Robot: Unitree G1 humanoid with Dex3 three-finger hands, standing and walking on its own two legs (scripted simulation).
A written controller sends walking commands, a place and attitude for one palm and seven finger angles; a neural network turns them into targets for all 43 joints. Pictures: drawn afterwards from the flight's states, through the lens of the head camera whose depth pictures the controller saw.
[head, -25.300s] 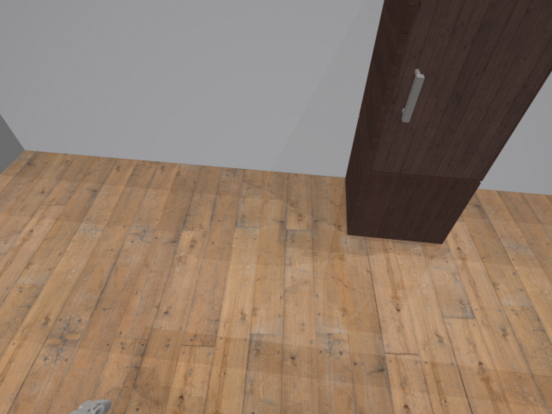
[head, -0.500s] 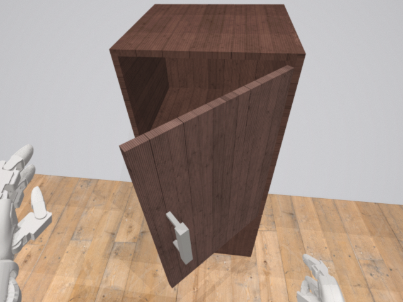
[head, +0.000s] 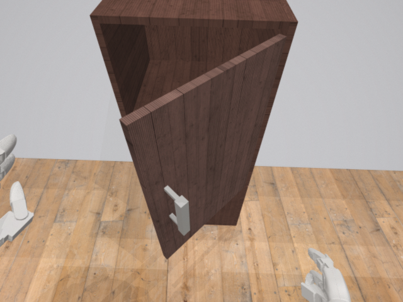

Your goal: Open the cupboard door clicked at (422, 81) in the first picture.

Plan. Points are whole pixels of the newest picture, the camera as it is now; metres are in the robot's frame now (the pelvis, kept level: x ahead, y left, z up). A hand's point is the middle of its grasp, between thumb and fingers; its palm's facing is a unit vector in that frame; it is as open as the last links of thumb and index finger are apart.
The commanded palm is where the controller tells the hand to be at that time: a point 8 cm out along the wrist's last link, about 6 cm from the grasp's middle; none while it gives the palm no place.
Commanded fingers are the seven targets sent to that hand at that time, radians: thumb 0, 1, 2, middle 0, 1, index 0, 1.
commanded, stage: step back with the hand held close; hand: left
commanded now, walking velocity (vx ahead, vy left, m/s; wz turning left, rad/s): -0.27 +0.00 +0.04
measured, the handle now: (177, 211) +0.31 +0.08 -0.03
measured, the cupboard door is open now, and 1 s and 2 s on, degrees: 46 46 46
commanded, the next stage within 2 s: stop stepping back and stand still in 0.62 s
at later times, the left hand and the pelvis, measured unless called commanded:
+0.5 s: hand out of the picture +0.11 +0.28 +0.16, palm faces +0.48 -0.77 -0.42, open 7.4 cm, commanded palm +0.04 +0.33 +0.18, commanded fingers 0.00 0.90 0.90 -0.20 -0.30 -0.20 -0.30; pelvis -0.08 +0.02 -0.02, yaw +3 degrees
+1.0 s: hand out of the picture +0.05 +0.27 +0.17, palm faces +0.40 -0.83 -0.39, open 7.4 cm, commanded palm -0.02 +0.31 +0.18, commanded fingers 0.00 0.90 0.90 -0.20 -0.30 -0.20 -0.30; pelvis -0.18 +0.01 -0.02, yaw -3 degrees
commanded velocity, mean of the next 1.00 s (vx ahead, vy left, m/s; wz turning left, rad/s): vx -0.18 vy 0.01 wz -0.02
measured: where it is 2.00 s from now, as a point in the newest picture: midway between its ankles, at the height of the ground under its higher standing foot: outside the picture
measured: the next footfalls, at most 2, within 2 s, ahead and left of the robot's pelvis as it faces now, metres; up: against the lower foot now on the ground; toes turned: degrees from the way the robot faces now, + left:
right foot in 0.78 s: -0.19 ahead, -0.07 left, +0.00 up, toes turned -3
left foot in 0.92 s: -0.03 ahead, +0.09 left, +0.00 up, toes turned -3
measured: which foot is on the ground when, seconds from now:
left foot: down 0.00-0.78, up 0.80-0.90, down 0.92-1.00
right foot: down 0.00-0.48, up 0.50-0.76, down 0.78-1.00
